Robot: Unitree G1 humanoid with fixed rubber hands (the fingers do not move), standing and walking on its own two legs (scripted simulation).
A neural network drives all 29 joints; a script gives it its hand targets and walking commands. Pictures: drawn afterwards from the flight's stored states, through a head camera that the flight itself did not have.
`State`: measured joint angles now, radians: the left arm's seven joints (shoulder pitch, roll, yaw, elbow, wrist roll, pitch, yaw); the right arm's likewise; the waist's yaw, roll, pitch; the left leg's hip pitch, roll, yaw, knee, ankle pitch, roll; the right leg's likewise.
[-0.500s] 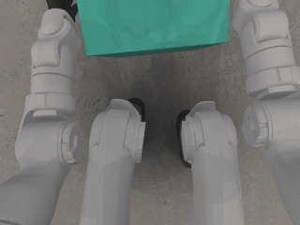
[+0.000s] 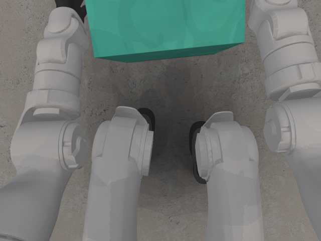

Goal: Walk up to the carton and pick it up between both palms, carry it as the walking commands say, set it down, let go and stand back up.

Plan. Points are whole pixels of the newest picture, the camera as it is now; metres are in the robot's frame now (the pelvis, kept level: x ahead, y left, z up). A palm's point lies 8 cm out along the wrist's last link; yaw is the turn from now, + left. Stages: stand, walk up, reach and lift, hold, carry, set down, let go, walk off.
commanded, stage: set down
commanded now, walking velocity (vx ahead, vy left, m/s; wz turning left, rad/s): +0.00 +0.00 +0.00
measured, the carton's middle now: out of the picture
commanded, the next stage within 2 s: none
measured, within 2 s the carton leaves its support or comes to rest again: neither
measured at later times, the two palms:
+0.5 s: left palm (73, 10) +0.51 +0.20 -0.16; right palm out of the picture +0.56 -0.14 -0.16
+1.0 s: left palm (74, 11) +0.51 +0.20 -0.16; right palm out of the picture +0.56 -0.14 -0.16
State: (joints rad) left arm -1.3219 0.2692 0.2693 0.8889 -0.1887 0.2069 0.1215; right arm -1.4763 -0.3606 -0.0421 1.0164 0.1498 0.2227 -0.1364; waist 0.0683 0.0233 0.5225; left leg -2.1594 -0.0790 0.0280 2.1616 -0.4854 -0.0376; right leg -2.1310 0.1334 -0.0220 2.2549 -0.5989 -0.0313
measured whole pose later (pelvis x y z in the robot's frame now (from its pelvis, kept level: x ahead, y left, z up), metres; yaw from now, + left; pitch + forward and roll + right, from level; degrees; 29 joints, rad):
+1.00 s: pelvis +0.01 +0.00 -0.01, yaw +0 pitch +34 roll +3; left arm -1.27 0.23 0.29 1.07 -0.16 0.09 0.10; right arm -1.42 -0.34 -0.03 1.20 0.14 0.10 -0.11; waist 0.08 0.01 0.30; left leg -2.28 -0.05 0.04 2.19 -0.51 -0.02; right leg -2.26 0.10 -0.04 2.28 -0.61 -0.06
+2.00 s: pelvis +0.01 +0.01 +0.01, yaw -1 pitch +28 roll +1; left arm -1.22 0.32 0.20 0.73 -0.28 0.18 0.15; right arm -1.36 -0.53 -0.06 0.85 0.25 0.20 -0.04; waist 0.09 0.02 0.52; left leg -2.14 -0.03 0.06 2.16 -0.51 0.04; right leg -2.09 0.04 -0.05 2.22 -0.63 -0.05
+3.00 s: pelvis +0.02 +0.01 +0.26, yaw -2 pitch +24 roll +1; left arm -1.07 0.34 0.26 0.44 -0.20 0.39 0.09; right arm -1.28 -0.55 -0.14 0.69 0.17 0.37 0.05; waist 0.10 0.00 0.52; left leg -1.35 -0.05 0.01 1.26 -0.34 0.01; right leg -1.33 0.07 0.02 1.32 -0.41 -0.04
